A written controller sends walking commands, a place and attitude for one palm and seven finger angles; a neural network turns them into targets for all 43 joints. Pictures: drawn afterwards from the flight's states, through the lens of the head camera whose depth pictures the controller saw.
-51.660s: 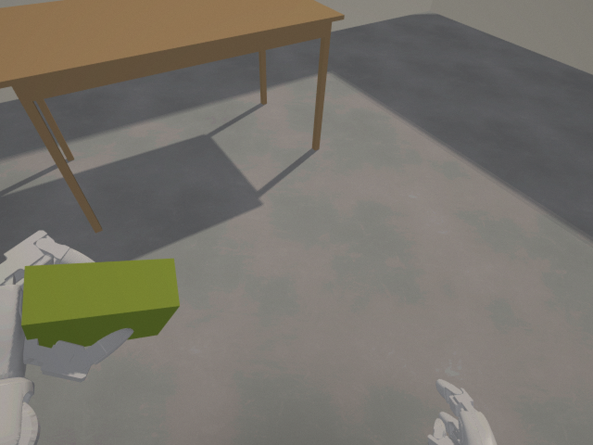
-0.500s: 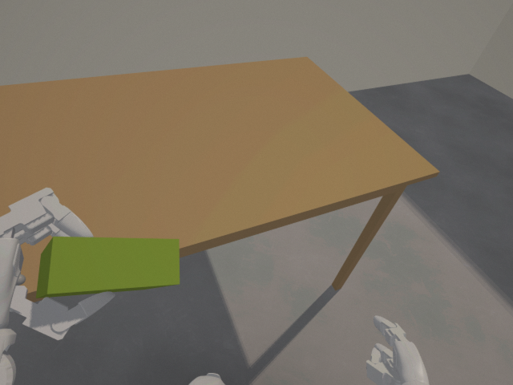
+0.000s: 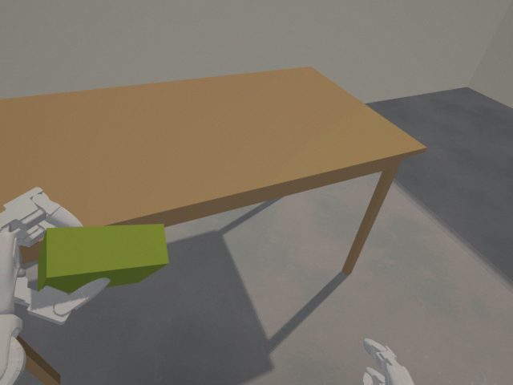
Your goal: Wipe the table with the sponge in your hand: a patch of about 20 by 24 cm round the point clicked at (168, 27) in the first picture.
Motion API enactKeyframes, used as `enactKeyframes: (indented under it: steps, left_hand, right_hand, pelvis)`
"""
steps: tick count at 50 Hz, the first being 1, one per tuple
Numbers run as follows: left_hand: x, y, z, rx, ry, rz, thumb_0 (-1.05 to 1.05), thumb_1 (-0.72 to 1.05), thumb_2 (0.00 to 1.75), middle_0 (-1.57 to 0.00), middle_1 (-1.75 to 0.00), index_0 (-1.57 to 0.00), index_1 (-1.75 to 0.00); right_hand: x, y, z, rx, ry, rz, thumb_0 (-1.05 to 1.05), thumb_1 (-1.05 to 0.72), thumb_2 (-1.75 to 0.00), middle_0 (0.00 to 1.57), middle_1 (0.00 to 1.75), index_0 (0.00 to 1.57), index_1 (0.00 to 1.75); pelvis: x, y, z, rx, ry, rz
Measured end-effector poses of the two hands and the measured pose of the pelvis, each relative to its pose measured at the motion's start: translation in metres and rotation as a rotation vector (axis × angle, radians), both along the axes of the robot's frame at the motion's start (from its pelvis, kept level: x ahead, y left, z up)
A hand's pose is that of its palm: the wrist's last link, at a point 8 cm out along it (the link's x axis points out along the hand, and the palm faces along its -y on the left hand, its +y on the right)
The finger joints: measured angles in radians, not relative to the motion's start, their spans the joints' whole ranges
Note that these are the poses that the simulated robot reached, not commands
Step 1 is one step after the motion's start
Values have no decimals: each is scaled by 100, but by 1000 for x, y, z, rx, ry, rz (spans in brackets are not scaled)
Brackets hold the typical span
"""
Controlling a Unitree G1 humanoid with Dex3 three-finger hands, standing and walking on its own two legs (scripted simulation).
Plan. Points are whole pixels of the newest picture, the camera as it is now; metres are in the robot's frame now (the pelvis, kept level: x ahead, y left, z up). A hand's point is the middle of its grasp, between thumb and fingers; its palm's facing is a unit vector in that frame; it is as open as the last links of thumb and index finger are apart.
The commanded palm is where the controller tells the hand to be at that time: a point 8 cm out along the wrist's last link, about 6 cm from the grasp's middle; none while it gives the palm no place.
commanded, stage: stop stepping back and stand still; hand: left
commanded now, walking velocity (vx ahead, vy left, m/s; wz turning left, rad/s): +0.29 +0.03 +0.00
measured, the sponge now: (118, 258) +0.24 +0.20 +0.14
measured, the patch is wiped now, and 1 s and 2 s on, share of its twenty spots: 1.00 1.00 1.00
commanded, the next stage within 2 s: stand and wait in 1.86 s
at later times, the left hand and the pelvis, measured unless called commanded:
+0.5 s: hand out of the picture +0.08 +0.21 +0.18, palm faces +0.34 -0.87 -0.37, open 9.4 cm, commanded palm +0.03 +0.26 +0.20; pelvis -0.14 -0.02 -0.01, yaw -2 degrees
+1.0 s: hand out of the picture +0.03 +0.22 +0.18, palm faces +0.34 -0.87 -0.36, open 9.4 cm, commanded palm -0.02 +0.26 +0.20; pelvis -0.19 -0.01 +0.00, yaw -3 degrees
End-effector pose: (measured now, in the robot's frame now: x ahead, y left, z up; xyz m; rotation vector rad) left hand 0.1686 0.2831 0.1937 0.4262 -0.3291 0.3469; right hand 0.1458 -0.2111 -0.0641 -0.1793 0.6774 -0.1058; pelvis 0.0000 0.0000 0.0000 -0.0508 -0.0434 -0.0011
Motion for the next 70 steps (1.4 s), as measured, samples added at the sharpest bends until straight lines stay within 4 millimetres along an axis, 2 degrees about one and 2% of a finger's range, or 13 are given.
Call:
enactKeyframes:
  steps: [3,8,12,16,22,27,30,37,43,48,55,65,70]
  left_hand:
    - [-22,3,-8,-48,-12,22,-1,-50,107,-79,-143,-85,-141]
    - [-56,1,-16,-126,-60,-10,-1,-50,107,-79,-143,-85,-141]
    - [-71,0,-17,-83,-114,-75,-1,-50,107,-79,-143,-85,-141]
    - [-79,0,-9,-22,-93,-66,-1,-50,107,-80,-143,-85,-141]
    - [-107,-17,2,-26,-28,-63,-1,-50,107,-79,-143,-85,-141]
    - [-138,-31,-12,20,15,-65,-1,-50,107,-79,-143,-85,-141]
    - [-156,-31,-13,-4,1,-69,-1,-51,107,-80,-143,-85,-141]
    - [-173,-24,-7,-28,-72,-96,-1,-51,107,-80,-143,-85,-141]
    - [-166,-16,-5,-21,-37,-71,-1,-51,107,-80,-143,-85,-141]
    - [-174,-21,0,-20,17,-59,-1,-50,107,-79,-143,-85,-141]
    - [-198,-24,-13,-17,35,-20,-1,-50,107,-80,-143,-85,-141]
    - [-197,-11,1,-8,-23,42,-1,-51,107,-80,-143,-85,-141]
    - [-192,-10,-8,-48,21,47,-1,-50,107,-79,-143,-85,-142]
  right_hand:
    - [-24,-10,-7,-18,38,-7,1,-89,-90,20,30,20,30]
    - [-61,-28,12,-101,27,-51,1,-90,-90,20,30,20,30]
    - [-85,-38,18,-170,-74,-88,1,-90,-90,20,30,20,30]
    - [-118,-34,21,-99,-100,-128,1,-90,-90,20,30,20,30]
    - [-165,-28,3,-17,-21,-121,1,-90,-90,20,30,20,30]
    - [-184,-40,-30,-16,63,-67,1,-90,-90,20,30,20,30]
    - [-193,-48,-25,-37,104,-70,1,-90,-90,20,30,20,30]
    - [-198,-61,12,-145,-31,-116,1,-90,-90,20,30,20,30]
    - [-210,-47,24,-82,-131,-163,1,-90,-90,20,30,20,30]
    - [-229,-36,9,-16,-52,-140,1,-90,-90,20,30,20,30]
    - [-237,-44,-26,-41,130,-77,1,-90,-90,20,30,20,30]
    - [-204,-37,1,-59,-16,-73,1,-90,-90,20,30,20,30]
    - [-185,-29,3,-42,-6,-26,1,-90,-90,20,30,20,30]
  pelvis:
    - [-20,-2,-3,-5,-24,22]
    - [-49,-1,-2,25,16,-16]
    - [-83,7,-18,7,34,-44]
    - [-103,1,-10,43,10,-58]
    - [-122,-9,4,11,21,-46]
    - [-149,-19,-14,-21,-9,-20]
    - [-161,-21,-10,-5,-6,-28]
    - [-183,-11,-9,19,62,-69]
    - [-195,-6,-2,58,23,-75]
    - [-193,-10,7,36,18,-54]
    - [-200,-15,-5,3,-6,-8]
    - [-197,-12,0,44,-1,-4]
    - [-191,-10,4,20,7,24]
